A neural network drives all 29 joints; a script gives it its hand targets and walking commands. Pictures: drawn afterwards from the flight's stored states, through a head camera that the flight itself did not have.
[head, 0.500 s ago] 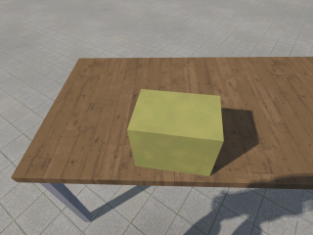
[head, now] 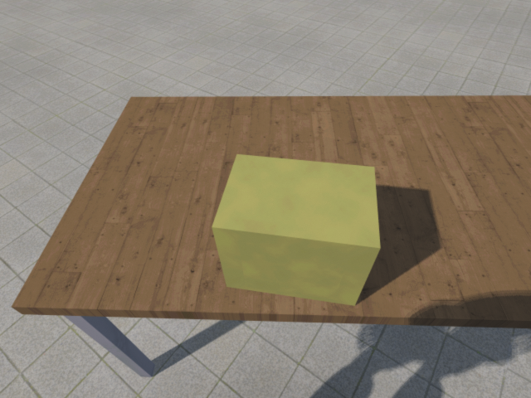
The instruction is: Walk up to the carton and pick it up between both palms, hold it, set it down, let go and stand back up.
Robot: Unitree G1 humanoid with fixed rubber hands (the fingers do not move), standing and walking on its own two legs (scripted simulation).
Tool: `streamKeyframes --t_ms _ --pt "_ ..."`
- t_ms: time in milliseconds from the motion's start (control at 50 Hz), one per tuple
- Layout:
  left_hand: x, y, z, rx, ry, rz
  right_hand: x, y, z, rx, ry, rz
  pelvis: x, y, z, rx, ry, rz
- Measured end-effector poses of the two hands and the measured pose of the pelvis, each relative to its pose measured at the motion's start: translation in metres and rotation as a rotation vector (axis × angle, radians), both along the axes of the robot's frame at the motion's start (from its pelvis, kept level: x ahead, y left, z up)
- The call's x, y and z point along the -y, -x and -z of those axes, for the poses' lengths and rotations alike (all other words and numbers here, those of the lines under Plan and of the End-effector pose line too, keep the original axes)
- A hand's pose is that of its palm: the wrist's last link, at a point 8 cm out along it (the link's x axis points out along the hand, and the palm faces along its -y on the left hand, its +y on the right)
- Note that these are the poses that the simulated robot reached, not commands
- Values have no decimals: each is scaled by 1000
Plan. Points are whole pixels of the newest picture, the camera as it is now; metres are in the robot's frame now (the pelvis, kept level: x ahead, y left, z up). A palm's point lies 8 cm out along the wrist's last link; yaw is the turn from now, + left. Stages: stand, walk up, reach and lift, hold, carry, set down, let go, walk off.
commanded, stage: stand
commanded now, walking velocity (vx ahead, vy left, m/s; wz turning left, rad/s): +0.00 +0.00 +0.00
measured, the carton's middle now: (296, 230) +0.40 -0.03 -0.01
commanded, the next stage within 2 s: none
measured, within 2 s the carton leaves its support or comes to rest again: neither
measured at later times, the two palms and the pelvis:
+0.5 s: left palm out of the picture +0.07 +0.29 -0.12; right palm out of the picture +0.09 -0.28 -0.12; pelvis +0.01 +0.00 +0.00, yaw +0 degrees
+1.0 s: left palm out of the picture +0.08 +0.29 -0.12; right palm out of the picture +0.09 -0.28 -0.12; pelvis +0.01 +0.00 +0.00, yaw +0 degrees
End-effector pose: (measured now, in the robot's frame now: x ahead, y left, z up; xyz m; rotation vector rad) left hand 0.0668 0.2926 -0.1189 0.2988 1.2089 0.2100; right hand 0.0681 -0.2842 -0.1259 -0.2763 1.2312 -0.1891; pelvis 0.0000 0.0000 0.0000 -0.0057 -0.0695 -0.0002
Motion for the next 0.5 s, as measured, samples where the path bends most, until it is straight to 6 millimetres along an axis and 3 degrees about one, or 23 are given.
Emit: streamKeyframes --t_ms 240,500 --pt "2 -6 0 5 9 -7 1 -15 -3 27 9 -8 -2 -7 -1 3 -4 1" --pt "3 -7 2 -11 11 -8 -2 -17 -3 19 2 -9 -2 -10 -1 0 -3 2"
